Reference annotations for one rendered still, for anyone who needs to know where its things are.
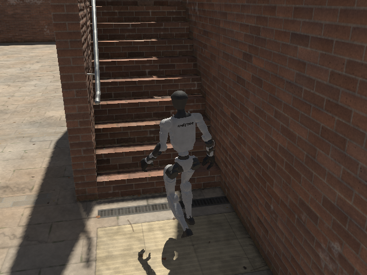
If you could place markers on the left robot forearm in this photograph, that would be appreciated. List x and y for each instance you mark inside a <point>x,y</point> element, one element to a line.
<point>152,156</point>

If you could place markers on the right robot upper arm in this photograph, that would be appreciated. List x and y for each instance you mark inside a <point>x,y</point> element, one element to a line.
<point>202,126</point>

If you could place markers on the right robot forearm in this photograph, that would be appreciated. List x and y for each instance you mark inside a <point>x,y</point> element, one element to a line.
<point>209,147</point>

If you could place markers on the left robot hand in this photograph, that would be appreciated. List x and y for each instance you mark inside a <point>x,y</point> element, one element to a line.
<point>144,165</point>

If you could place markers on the left robot foot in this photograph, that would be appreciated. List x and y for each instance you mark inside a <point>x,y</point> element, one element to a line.
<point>187,233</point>

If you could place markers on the right robot shin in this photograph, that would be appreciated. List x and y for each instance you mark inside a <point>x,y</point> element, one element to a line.
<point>187,200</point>

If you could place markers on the right robot hand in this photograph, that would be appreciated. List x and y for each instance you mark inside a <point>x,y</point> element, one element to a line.
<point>207,159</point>

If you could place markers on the left robot upper arm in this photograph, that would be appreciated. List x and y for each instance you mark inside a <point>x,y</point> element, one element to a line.
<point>165,124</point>

